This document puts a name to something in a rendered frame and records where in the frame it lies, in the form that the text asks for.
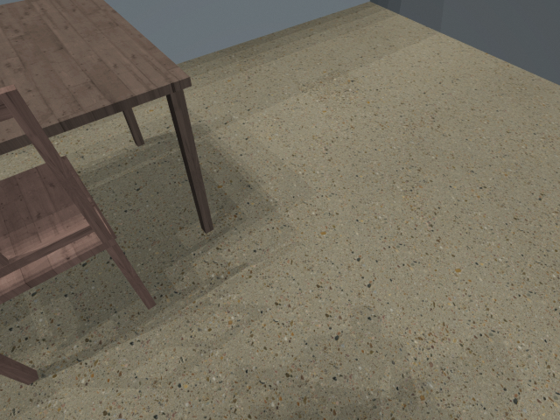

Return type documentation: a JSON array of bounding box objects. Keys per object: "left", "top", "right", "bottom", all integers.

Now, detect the table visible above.
[{"left": 0, "top": 0, "right": 214, "bottom": 234}]

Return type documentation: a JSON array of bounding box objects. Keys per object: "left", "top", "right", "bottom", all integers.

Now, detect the chair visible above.
[{"left": 0, "top": 84, "right": 156, "bottom": 385}]

